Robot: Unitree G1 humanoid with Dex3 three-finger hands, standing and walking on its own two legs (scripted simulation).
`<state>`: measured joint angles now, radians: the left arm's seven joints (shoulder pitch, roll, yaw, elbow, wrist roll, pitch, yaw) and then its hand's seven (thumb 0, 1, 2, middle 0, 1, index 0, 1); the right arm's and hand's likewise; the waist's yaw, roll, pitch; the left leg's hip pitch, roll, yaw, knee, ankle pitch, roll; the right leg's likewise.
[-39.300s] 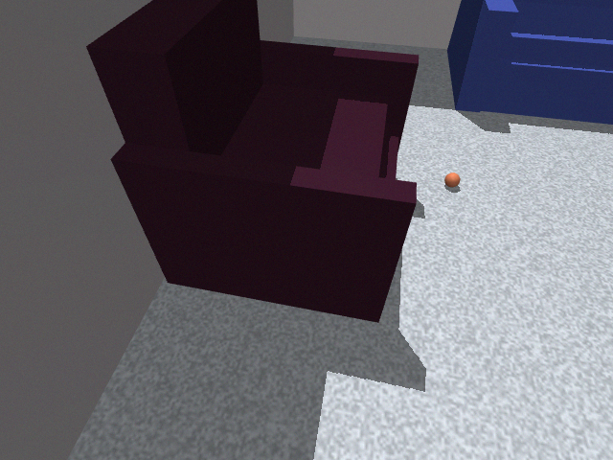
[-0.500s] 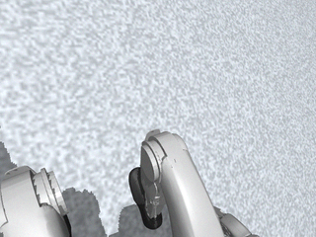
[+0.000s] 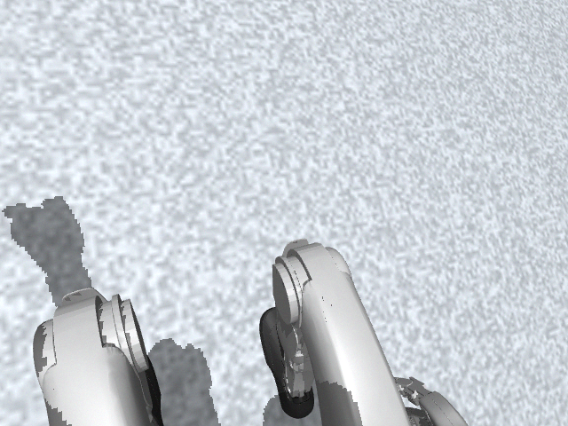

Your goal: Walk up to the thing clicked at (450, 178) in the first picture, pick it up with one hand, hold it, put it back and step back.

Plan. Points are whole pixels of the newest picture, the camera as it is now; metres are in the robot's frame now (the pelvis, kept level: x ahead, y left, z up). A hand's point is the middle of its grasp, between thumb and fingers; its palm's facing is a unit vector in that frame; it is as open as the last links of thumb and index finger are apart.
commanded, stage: lift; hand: left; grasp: from above
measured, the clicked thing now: out of the picture +0.49 +0.34 -0.18
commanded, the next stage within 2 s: hold in 1.68 s
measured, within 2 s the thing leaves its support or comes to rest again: neither
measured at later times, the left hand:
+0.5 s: hand out of the picture +0.43 +0.34 -0.05, palm faces -0.46 -0.10 -0.88, open 9.2 cm
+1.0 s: hand out of the picture +0.35 +0.31 +0.15, palm faces -0.43 -0.15 -0.89, open 9.2 cm
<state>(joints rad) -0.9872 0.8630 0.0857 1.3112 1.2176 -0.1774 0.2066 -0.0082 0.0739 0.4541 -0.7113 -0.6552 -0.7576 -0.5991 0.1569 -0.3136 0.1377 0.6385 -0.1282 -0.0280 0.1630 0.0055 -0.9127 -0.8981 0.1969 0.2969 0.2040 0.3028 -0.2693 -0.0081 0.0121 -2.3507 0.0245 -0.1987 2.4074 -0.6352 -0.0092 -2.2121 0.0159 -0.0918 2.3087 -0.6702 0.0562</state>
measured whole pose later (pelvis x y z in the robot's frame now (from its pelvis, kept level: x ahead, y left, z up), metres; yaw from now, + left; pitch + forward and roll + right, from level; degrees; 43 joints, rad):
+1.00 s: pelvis +0.01 +0.00 +0.23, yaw +7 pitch +26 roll -5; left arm -0.41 0.55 -0.06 0.66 0.98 -0.02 0.02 -0.01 0.10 0.47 -0.65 -0.70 -0.70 -0.65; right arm 0.15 -0.24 -0.01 0.66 0.02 0.05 -0.01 0.01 -0.91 -0.90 0.20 0.30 0.21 0.30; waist -0.09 0.05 -0.16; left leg -1.56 0.05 -0.06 1.66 -0.56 0.00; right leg -1.49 -0.01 -0.03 1.61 -0.58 0.04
